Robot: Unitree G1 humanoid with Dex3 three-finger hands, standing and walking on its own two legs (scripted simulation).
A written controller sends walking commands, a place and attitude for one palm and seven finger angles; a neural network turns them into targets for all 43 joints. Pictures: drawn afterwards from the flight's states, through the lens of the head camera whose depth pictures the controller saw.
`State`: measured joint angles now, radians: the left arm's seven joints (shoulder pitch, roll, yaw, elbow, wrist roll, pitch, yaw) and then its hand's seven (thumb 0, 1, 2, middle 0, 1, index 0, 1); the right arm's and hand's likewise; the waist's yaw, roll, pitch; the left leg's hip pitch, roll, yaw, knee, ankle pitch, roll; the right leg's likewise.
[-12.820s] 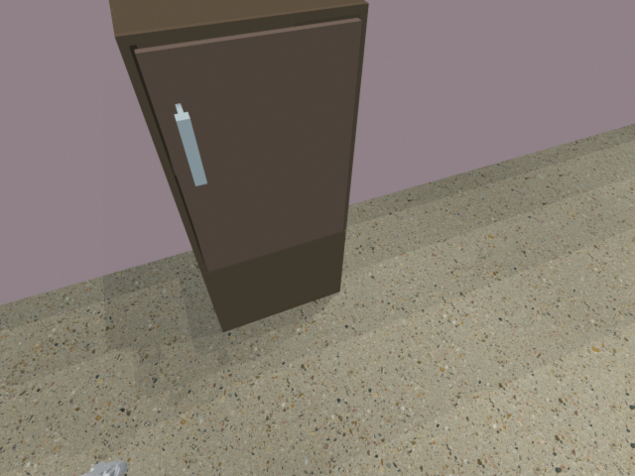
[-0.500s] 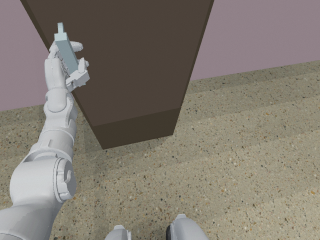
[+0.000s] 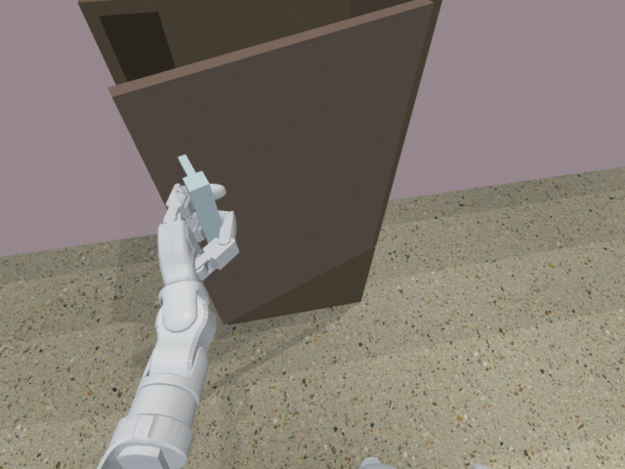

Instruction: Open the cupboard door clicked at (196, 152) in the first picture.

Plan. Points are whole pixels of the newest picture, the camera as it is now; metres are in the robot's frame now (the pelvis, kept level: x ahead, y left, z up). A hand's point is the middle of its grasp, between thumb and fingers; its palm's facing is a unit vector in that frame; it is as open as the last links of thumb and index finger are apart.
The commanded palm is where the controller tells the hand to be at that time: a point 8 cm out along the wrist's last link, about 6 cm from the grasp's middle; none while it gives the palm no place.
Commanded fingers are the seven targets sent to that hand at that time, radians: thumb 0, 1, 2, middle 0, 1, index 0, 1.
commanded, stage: pull the door open along its arc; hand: left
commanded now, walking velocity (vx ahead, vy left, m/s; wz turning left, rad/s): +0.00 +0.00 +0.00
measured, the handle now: (203, 208) +0.44 +0.14 +0.07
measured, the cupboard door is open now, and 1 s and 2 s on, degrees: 20 36 39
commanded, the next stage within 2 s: open thumb and fingers to let go in 0.44 s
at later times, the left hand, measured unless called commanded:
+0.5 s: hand (305, 305) +0.29 +0.01 +0.07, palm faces +0.28 -0.96 -0.06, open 6.8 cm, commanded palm +0.25 +0.05 +0.07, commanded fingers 0.00 0.90 0.90 -0.40 -1.35 -0.40 -1.35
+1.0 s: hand (282, 300) +0.30 +0.04 +0.07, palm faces +0.50 -0.86 -0.06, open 11.7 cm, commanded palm +0.26 +0.06 +0.07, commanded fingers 0.00 -0.50 0.30 -0.28 -1.10 -0.28 -1.10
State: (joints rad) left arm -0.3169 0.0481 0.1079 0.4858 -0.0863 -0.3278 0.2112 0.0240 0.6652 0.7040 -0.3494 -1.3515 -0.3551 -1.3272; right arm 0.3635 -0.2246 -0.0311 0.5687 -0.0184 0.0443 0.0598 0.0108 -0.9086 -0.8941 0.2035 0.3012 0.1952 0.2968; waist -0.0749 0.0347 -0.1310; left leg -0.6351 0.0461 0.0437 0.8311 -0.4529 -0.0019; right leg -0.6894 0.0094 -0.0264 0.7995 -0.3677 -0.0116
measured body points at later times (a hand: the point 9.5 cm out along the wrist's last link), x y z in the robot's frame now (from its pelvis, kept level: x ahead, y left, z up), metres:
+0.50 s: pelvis +0.01 -0.05 +0.01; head +0.02 -0.07 +0.45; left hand +0.27 +0.06 +0.08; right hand +0.22 -0.24 -0.08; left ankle -0.03 +0.12 -0.70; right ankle +0.01 -0.11 -0.70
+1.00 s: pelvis -0.03 -0.06 -0.01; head +0.01 -0.09 +0.44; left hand +0.27 +0.08 +0.07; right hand +0.16 -0.27 -0.12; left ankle -0.03 +0.12 -0.70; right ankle +0.01 -0.11 -0.70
